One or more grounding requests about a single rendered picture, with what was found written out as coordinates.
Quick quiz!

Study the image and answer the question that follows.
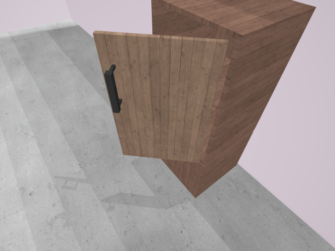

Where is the cupboard door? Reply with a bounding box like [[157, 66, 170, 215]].
[[93, 31, 229, 163]]

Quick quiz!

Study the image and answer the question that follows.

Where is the handle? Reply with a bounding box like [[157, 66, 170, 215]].
[[104, 64, 122, 113]]

